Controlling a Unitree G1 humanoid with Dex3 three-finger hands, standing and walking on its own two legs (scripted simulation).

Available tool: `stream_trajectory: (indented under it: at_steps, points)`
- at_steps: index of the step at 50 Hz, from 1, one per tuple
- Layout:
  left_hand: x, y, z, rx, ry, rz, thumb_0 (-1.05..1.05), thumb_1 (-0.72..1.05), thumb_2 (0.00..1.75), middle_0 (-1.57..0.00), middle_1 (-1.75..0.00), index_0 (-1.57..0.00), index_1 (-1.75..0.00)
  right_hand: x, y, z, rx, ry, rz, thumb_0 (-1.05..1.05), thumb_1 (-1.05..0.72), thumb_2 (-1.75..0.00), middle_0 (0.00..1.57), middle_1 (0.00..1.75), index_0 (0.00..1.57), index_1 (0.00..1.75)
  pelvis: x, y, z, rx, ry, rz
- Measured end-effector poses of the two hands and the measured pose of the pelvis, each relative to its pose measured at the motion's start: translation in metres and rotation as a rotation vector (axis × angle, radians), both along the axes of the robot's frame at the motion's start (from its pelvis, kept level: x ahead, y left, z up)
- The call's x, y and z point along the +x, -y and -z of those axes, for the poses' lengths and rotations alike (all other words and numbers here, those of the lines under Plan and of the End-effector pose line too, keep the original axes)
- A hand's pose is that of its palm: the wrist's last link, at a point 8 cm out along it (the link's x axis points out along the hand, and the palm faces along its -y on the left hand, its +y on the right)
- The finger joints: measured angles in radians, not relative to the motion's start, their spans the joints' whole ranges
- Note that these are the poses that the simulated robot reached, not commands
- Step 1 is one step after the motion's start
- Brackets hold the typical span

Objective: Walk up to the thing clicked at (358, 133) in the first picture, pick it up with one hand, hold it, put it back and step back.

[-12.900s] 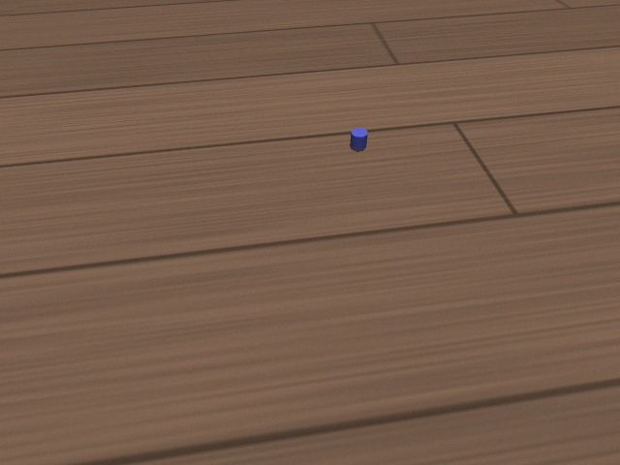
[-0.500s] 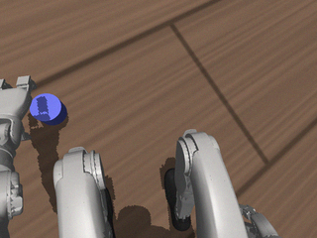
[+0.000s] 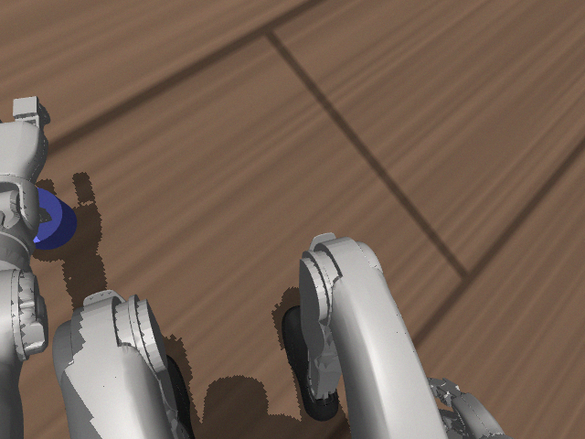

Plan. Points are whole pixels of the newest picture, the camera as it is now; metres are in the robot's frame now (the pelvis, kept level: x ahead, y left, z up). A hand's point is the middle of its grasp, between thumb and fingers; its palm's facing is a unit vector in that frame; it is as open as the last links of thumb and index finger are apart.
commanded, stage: approach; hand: left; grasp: from above
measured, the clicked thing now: (39, 219) +0.46 +0.29 -0.28
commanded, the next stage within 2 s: rest palm in 0.36 s
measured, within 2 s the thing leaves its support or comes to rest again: neither
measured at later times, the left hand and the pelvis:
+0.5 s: hand (8, 232) +0.42 +0.29 -0.18, palm faces -0.36 -0.08 -0.93, open 14.1 cm; pelvis +0.00 +0.00 +0.00, yaw +1 degrees
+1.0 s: hand (38, 222) +0.44 +0.28 -0.25, palm faces -0.45 -0.11 -0.89, open 14.2 cm; pelvis +0.00 +0.00 -0.02, yaw -2 degrees
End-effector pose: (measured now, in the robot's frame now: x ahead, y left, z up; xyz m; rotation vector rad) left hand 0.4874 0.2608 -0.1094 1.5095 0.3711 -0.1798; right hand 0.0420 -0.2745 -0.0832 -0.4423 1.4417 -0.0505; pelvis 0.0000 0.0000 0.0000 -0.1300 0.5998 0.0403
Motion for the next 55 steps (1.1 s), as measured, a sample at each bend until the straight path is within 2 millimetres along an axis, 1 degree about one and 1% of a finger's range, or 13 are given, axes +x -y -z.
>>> stream_trajectory:
  at_steps: [3, 6, 11, 15, 18, 22, 27, 31, 36, 42, 47, 51, 55]
  points:
    - [0.005, -0.004, -0.006, 0.035, -0.026, -0.041, 0.00, -0.54, 1.01, -0.08, -1.05, -0.08, -1.05, -0.011, -0.002, 0.002, 0.021, -0.022, 0.025, 0.00, -0.92, -0.90, 0.21, 0.30, 0.20, 0.30, 0.001, 0.000, -0.002, 0.002, -0.008, 0.003]
    - [0.000, -0.011, -0.004, 0.053, -0.091, -0.087, 0.00, -0.54, 1.01, -0.08, -1.05, -0.07, -1.05, -0.019, -0.004, 0.005, 0.051, -0.045, 0.042, 0.00, -0.91, -0.90, 0.21, 0.30, 0.20, 0.30, 0.001, 0.001, -0.004, 0.005, -0.005, 0.006]
    - [-0.031, -0.028, 0.014, 0.019, -0.229, -0.137, 0.00, -0.53, 0.99, -0.07, -1.06, -0.08, -1.05, -0.024, -0.007, 0.008, 0.083, -0.070, 0.030, 0.00, -0.91, -0.89, 0.21, 0.30, 0.20, 0.30, -0.002, 0.002, -0.006, 0.008, 0.019, 0.004]
    - [-0.057, -0.034, 0.030, -0.051, -0.258, -0.088, 0.00, -0.52, 0.97, -0.08, -1.08, -0.09, -1.06, -0.020, -0.006, 0.009, 0.074, -0.090, -0.004, 0.00, -0.91, -0.89, 0.21, 0.30, 0.20, 0.30, -0.004, 0.002, -0.002, 0.001, 0.033, 0.000]
    - [-0.069, -0.032, 0.031, -0.081, -0.178, 0.002, 0.00, -0.51, 0.96, -0.08, -1.09, -0.09, -1.07, -0.010, -0.003, 0.007, 0.045, -0.079, -0.019, 0.00, -0.91, -0.89, 0.21, 0.30, 0.20, 0.30, -0.004, 0.001, 0.000, -0.004, 0.041, -0.005]
    - [-0.076, -0.028, 0.019, -0.076, -0.055, 0.069, 0.00, -0.52, 0.97, -0.08, -1.07, -0.09, -1.06, 0.015, 0.001, 0.005, 0.007, -0.026, -0.040, 0.00, -0.91, -0.89, 0.21, 0.30, 0.20, 0.30, -0.003, -0.001, 0.001, 0.002, 0.040, -0.015]
    - [-0.060, -0.031, 0.003, -0.002, -0.017, 0.024, 0.00, -0.55, 1.00, -0.09, -1.03, -0.08, -1.03, 0.050, 0.002, 0.001, -0.015, 0.093, -0.085, 0.00, -0.91, -0.89, 0.21, 0.30, 0.20, 0.30, -0.004, -0.003, -0.001, 0.003, 0.028, -0.018]
    - [-0.041, -0.031, -0.001, 0.027, -0.062, -0.038, 0.00, -0.56, 1.03, -0.08, -1.00, -0.07, -1.01, 0.060, 0.000, -0.001, -0.009, 0.148, -0.114, 0.00, -0.91, -0.89, 0.20, 0.30, 0.20, 0.30, -0.006, -0.003, -0.001, 0.000, 0.024, -0.013]
    - [-0.030, -0.022, 0.017, -0.005, -0.147, -0.065, 0.00, -0.55, 1.02, -0.08, -1.00, -0.06, -1.01, 0.042, -0.002, 0.001, 0.006, 0.113, -0.116, 0.00, -0.91, -0.90, 0.20, 0.30, 0.20, 0.30, -0.006, -0.002, 0.003, -0.007, 0.031, -0.006]
    - [-0.039, -0.016, 0.057, -0.057, -0.214, -0.042, 0.00, -0.53, 1.00, -0.08, -1.02, -0.07, -1.02, -0.001, -0.007, 0.003, 0.020, -0.029, -0.077, 0.00, -0.91, -0.90, 0.20, 0.30, 0.20, 0.30, -0.002, 0.000, 0.008, -0.011, 0.040, 0.004]
    - [-0.040, -0.017, 0.075, -0.060, -0.159, 0.001, 0.00, -0.52, 0.98, -0.08, -1.02, -0.08, -1.02, -0.027, -0.011, 0.003, 0.033, -0.127, -0.059, 0.00, -0.90, -0.90, 0.21, 0.30, 0.20, 0.30, 0.001, 0.001, 0.015, -0.019, 0.046, 0.011]
    - [-0.036, -0.020, 0.079, -0.050, -0.107, 0.007, 0.00, -0.52, 0.98, -0.08, -1.00, -0.07, -1.01, -0.034, -0.012, 0.006, 0.042, -0.156, -0.062, 0.00, -0.90, -0.90, 0.21, 0.30, 0.20, 0.30, 0.004, 0.000, 0.020, -0.025, 0.047, 0.017]
    - [-0.028, -0.021, 0.077, -0.038, -0.082, -0.010, 0.00, -0.52, 0.99, -0.08, -0.99, -0.07, -0.99, -0.029, -0.013, 0.009, 0.054, -0.144, -0.086, 0.00, -0.90, -0.89, 0.21, 0.30, 0.20, 0.30, 0.006, -0.001, 0.024, -0.032, 0.047, 0.023]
